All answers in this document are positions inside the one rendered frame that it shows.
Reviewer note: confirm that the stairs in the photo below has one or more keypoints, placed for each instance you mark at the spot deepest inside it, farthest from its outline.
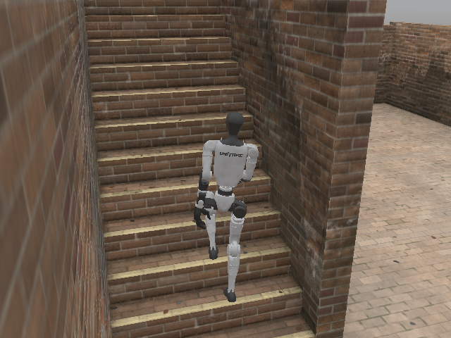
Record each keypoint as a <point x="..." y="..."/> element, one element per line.
<point x="163" y="82"/>

